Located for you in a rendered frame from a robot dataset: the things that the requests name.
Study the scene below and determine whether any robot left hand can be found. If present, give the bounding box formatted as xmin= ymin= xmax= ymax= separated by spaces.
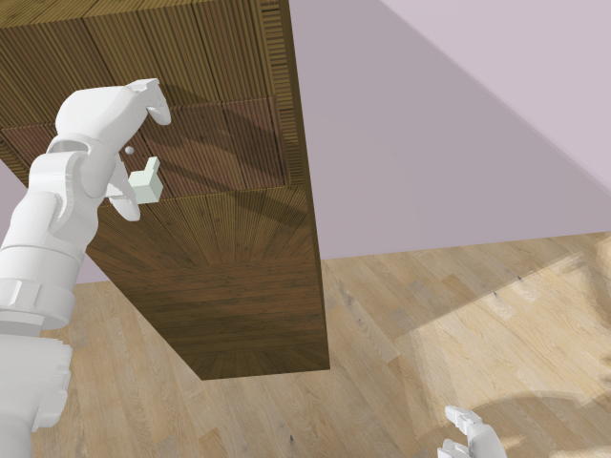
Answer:
xmin=55 ymin=78 xmax=171 ymax=221

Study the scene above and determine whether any cabinet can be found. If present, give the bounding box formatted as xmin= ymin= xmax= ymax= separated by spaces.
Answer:
xmin=0 ymin=0 xmax=330 ymax=381

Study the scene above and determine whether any handle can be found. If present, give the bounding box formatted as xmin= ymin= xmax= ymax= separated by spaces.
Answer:
xmin=128 ymin=156 xmax=163 ymax=204

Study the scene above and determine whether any left robot upper arm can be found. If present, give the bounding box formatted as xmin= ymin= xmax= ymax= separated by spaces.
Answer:
xmin=0 ymin=334 xmax=73 ymax=458

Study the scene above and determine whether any robot left forearm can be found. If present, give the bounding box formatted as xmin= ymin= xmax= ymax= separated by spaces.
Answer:
xmin=0 ymin=133 xmax=116 ymax=337

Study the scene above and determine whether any robot right hand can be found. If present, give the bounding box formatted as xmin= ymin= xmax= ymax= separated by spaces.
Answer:
xmin=437 ymin=406 xmax=507 ymax=458

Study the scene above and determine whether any drawer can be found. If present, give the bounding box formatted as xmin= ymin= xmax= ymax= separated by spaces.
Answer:
xmin=0 ymin=94 xmax=289 ymax=205

